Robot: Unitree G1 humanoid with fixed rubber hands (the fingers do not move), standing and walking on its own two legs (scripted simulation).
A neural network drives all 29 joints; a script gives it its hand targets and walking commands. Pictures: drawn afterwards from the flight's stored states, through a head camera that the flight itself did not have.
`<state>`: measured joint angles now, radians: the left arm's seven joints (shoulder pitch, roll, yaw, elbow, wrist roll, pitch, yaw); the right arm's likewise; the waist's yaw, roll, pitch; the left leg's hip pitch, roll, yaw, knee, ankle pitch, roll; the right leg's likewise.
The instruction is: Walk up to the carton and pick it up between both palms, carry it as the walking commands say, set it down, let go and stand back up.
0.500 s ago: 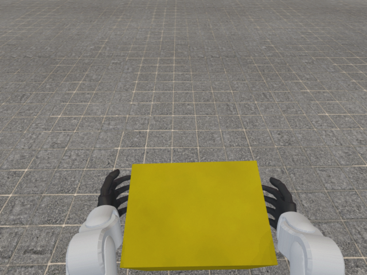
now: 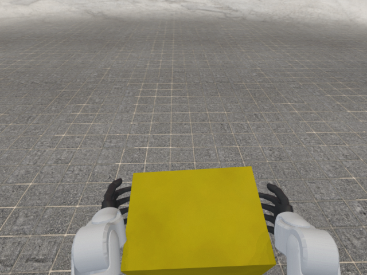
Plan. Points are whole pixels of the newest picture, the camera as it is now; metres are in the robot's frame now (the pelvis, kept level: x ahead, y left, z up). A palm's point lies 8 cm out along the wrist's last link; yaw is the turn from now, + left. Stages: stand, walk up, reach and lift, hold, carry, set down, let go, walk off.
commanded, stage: carry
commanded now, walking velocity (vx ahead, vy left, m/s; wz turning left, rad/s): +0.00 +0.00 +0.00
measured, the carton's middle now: (195, 230) +0.26 +0.00 +0.02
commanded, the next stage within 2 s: none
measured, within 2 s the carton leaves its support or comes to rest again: neither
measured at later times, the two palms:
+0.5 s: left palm (96, 251) +0.18 +0.17 +0.09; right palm (285, 255) +0.17 -0.15 +0.08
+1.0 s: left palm out of the picture +0.10 +0.17 +0.09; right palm out of the picture +0.08 -0.16 +0.09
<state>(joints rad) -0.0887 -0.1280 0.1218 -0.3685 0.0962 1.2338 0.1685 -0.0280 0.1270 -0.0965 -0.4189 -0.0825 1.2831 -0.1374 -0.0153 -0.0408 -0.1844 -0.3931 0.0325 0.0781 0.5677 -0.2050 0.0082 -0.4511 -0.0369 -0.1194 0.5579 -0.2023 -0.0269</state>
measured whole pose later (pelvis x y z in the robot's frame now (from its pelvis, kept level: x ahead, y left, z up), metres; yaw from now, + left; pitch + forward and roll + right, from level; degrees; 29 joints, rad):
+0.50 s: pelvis -0.07 +0.00 -0.01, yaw +2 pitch +0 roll +0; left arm -0.14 -0.13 0.13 -0.38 0.10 1.22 0.16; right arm -0.05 0.13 -0.10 -0.45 -0.10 1.26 -0.13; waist 0.00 0.00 -0.08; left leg -0.49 0.01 0.04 0.61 -0.20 0.04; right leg -0.53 -0.02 -0.08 0.61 -0.29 -0.03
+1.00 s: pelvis -0.16 +0.00 +0.01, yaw +2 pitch +2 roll -2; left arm -0.17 -0.13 0.12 -0.19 0.16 1.12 0.14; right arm -0.05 0.13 -0.12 -0.28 -0.12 1.16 -0.12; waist 0.00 -0.02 -0.14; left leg -0.32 -0.05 0.11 0.48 -0.21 0.12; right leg -0.44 0.02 -0.03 0.83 -0.34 0.00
